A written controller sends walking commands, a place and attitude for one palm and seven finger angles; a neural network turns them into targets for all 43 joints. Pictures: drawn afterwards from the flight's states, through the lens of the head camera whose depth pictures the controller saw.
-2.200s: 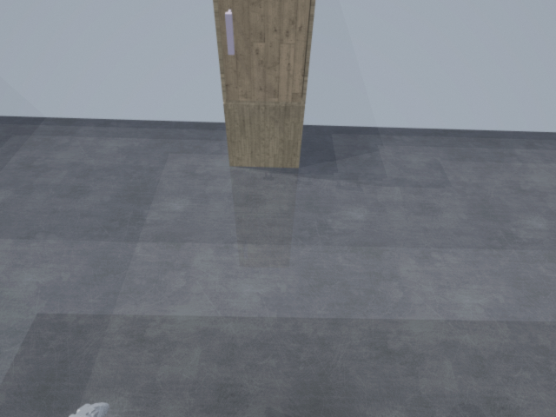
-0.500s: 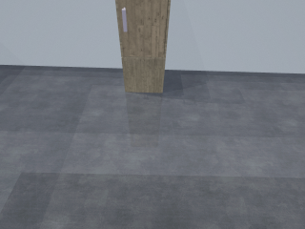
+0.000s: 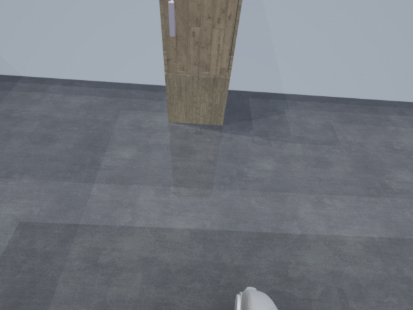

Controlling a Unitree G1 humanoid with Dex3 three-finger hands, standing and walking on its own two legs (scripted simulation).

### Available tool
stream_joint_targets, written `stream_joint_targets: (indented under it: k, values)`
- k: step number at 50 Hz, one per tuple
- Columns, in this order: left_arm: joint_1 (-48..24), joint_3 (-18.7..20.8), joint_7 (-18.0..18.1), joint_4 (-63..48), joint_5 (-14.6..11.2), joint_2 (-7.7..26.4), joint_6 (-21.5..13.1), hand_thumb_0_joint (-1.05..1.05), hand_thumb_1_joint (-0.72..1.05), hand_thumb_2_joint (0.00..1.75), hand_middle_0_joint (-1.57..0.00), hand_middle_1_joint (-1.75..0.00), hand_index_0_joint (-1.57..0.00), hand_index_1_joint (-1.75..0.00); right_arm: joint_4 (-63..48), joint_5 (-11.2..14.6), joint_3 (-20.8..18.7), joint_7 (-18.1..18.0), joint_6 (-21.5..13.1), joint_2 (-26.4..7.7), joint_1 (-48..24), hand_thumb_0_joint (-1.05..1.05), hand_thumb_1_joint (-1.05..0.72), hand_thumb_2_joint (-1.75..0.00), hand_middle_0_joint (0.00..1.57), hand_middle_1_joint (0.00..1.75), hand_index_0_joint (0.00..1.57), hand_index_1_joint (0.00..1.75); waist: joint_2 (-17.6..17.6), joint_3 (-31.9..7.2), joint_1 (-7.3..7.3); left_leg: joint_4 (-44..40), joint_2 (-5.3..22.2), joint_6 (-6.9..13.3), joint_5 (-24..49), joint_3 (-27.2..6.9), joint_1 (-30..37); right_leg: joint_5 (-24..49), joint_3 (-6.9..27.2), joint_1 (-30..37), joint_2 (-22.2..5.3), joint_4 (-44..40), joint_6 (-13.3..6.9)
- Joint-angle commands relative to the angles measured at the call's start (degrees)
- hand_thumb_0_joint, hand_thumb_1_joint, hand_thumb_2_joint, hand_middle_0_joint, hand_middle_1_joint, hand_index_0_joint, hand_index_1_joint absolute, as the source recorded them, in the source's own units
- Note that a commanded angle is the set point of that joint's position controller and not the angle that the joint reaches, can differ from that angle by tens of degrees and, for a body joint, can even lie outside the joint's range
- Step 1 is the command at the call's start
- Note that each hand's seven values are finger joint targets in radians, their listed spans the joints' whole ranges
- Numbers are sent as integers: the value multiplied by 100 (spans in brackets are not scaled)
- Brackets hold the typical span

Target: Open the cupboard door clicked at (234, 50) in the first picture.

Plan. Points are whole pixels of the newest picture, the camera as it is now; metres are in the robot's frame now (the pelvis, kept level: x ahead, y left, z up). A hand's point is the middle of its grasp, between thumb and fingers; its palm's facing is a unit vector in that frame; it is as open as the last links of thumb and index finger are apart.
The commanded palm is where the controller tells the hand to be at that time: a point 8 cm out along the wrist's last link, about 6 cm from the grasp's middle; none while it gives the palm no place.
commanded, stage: walk to a spot facing it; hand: left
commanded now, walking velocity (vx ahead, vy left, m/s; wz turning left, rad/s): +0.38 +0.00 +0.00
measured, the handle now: (172, 17) +1.32 +0.20 -0.04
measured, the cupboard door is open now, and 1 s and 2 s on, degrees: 0 0 0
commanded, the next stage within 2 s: take the last steps up to it in 0.78 s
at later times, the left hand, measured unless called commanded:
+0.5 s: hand (138, 271) +0.23 +0.16 -0.18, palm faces +0.13 -0.97 -0.19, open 7.2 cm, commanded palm none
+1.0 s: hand (140, 185) +0.47 +0.20 -0.17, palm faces +0.03 -0.98 -0.20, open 7.3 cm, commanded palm none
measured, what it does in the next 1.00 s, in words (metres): walks ahead: right foot, then left foot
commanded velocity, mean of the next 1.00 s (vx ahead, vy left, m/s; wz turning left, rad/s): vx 0.33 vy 0.00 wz -0.02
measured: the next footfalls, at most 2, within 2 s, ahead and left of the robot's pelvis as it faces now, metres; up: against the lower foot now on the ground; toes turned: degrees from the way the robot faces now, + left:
right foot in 0.18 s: +0.25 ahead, -0.13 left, +0.00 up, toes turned -7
left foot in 0.62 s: +0.40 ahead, +0.12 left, +0.00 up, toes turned +15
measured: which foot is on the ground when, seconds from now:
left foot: down 0.00-0.18, up 0.20-0.60, down 0.62-1.00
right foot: up 0.00-0.16, down 0.18-0.62, up 0.64-1.00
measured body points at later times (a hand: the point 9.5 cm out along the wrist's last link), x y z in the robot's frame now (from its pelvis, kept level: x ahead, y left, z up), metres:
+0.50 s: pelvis +0.22 -0.03 +0.00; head +0.22 -0.01 +0.45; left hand +0.23 +0.21 -0.16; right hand +0.32 -0.26 -0.14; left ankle +0.31 +0.11 -0.70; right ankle +0.21 -0.13 -0.74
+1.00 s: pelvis +0.43 +0.02 +0.00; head +0.45 +0.01 +0.45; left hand +0.47 +0.25 -0.16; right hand +0.38 -0.21 -0.16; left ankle +0.36 +0.11 -0.74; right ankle +0.54 -0.11 -0.71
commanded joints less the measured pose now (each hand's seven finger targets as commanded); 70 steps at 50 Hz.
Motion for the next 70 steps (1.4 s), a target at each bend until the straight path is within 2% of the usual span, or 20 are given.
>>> stream_joint_targets:
  k: [1, 4, 7, 8, 9, 10, 13, 17, 25, 29, 31, 35, 42, 49, 52, 54, 55, 58, 61, 70]
  values:
    - [-1089, -28, -80, -776, -46, 64, -223, 0, 90, 90, -20, -30, -20, -30, -29, -27, -206, -101, -103, -933, 436, 0, -90, -90, 20, 30, 20, 30, 981, 725, -98, -710, 1271, 573, 3087, -480, -346, 500, -324, -142, 118, -1401, -82]
    - [-1071, 13, -53, -791, -40, 155, -265, 0, 90, 90, -20, -30, -20, -30, 62, -40, -255, -100, -68, -1042, 490, 0, -90, -90, 20, 30, 20, 30, 928, 599, -8, -270, 1421, 581, 4378, -393, -224, 344, -432, 594, 383, -1835, -313]
    - [561, 151, 16, -352, 22, 484, -354, 0, 90, 90, -20, -30, -20, -30, -8, -11, -312, -86, -33, -1220, 194, 0, -90, -90, 20, 30, 20, 30, 739, -236, 760, 1839, 1257, 309, 5139, -184, -587, 443, -478, 2713, 630, -2460, -522]
    - [1459, 272, 77, -121, 81, 945, -448, 0, 90, 90, -20, -30, -20, -30, -94, 39, -301, -15, -30, -1073, 229, 0, -90, -90, 20, 30, 20, 30, 134, -856, 1092, 3580, 945, 131, 3559, -114, -1770, 289, 553, 4229, -263, -2706, -828]
    - [1934, 411, 162, 19, 39, 1527, -448, 0, 90, 90, -20, -30, -20, -30, -269, 109, -255, 5, -66, -648, 540, 0, -90, -90, 20, 30, 20, 30, -1155, -1595, 970, 5808, -6, -87, -845, -30, -3254, 325, 3412, 5097, -2100, -3476, -1523]
    - [1573, 418, 165, -70, -85, 1516, -407, 0, 90, 90, -20, -30, -20, -30, -414, 107, -284, 16, -16, -768, 145, 0, -90, -90, 20, 30, 20, 30, -567, -1270, 881, 6553, 268, 101, -1001, -571, -3470, -547, 3632, 4412, -2284, -4145, -1678]
    - [243, 145, 201, -312, -14, 598, -447, 0, 90, 90, -20, -30, -20, -30, -572, -68, -323, 121, 156, -562, -531, 0, -90, -90, 20, 30, 20, 30, -190, 203, 269, 6247, 914, 25, 85, -658, -3521, -1313, 1998, 1824, -1625, -4564, -1103]
    - [125, 87, 205, -284, 35, 442, -517, 0, 90, 90, -20, -30, -20, -30, -615, -98, -336, 184, 370, -427, -386, 0, -90, -90, 20, 30, 20, 30, -229, 165, -107, 5027, 1029, -243, 342, -344, -3106, -607, 715, 1068, -1184, -4779, -897]
    - [606, 140, 138, -167, 50, 781, -514, 0, 90, 90, -20, -30, -20, -30, -1338, -71, -350, 389, 245, -602, -1907, 0, -90, -90, 20, 30, 20, 30, -207, 412, 269, 2441, 829, -277, 699, 170, -2876, -544, 383, 1899, -1155, -4659, -869]
    - [672, 157, 131, -149, 4, 806, -439, 0, 90, 90, -20, -30, -20, -30, -1158, -96, -414, 329, 141, -978, -1193, 0, -90, -90, 20, 30, 20, 30, 266, 72, -148, 1353, 485, -175, 577, 476, -974, 289, -170, 1663, -797, -3196, -590]
    - [607, 63, 43, -458, -51, 308, -450, 0, 90, 90, -20, -30, -20, -30, -831, -159, -673, 193, 96, -2107, 260, 0, -90, -90, 20, 30, 20, 30, 2453, -548, -617, -205, 2589, 699, 63, -2784, 670, -1884, -696, -268, 421, 360, -42]
    - [266, 122, 3, -315, 25, 369, -372, 0, 90, 90, -20, -30, -20, -30, -1008, -67, -396, 75, 25, -1241, -922, 0, -90, -90, 20, 30, 20, 30, 591, 47, -57, -554, 2238, 553, 398, -1568, -901, -595, 375, -384, -283, 1390, -108]
    - [341, 91, 6, -291, 45, -5, -113, 0, 90, 90, -20, -30, -20, -30, -775, -42, -371, 26, -67, -1074, -826, 0, -90, -90, 20, 30, 20, 30, 641, 123, 181, -678, 1891, 580, 1973, 10, -880, 119, 173, -150, -304, -36, 84]
    - [-268, 79, -2, -404, 25, 65, -168, 0, 90, 90, -20, -30, -20, -30, -490, -102, -403, 34, 78, -1192, -584, 0, -90, -90, 20, 30, 20, 30, 989, 328, 55, -25, 1883, 448, 2343, 340, -821, 158, -317, 886, 98, -1872, -129]
    - [848, 176, 15, -64, 61, 426, -276, 0, 90, 90, -20, -30, -20, -30, -449, -68, -376, 57, 112, -1155, -717, 0, -90, -90, 20, 30, 20, 30, 421, -129, 677, 1678, 1505, 142, 2430, 679, -1358, 405, -423, 2742, 325, -2756, -296]
    - [1968, 358, 110, 200, -10, 1435, -383, 0, 90, 90, -20, -30, -20, -30, -729, 17, -270, 124, 92, -706, -589, 0, -90, -90, 20, 30, 20, 30, -1689, -967, 869, 4959, 365, -276, -1413, 683, -3521, 986, 2942, 4416, -1940, -3921, -1307]
    - [1736, 355, 168, 155, -66, 1344, -369, 0, 90, 90, -20, -30, -20, -30, -804, 24, -318, 103, 156, -886, -918, 0, -90, -90, 20, 30, 20, 30, -1213, -923, 870, 5664, 555, -221, -1422, -11, -3758, 483, 3116, 4037, -2051, -4258, -1488]
    - [523, 165, 223, -183, -31, 665, -392, 0, 90, 90, -20, -30, -20, -30, -754, -69, -342, 149, 210, -747, -1213, 0, -90, -90, 20, 30, 20, 30, -236, -88, 372, 5435, 1047, -270, -112, -301, -3580, -70, 1694, 2347, -1458, -4491, -1122]
    - [216, 121, 233, -228, 27, 502, -433, 0, 90, 90, -20, -30, -20, -30, -615, -91, -329, 187, 352, -516, -768, 0, -90, -90, 20, 30, 20, 30, -390, 74, 24, 4383, 1016, -410, 65, -62, -2914, -36, 836, 1507, -1107, -4693, -958]
    - [545, 213, 141, -40, 18, 728, -390, 0, 90, 90, -20, -30, -20, -30, -1033, -59, -343, 272, 199, -643, -1426, 0, -90, -90, 20, 30, 20, 30, -323, 157, 180, 1804, 660, -370, 426, 353, -2067, -885, 778, 1816, -948, -4422, -897]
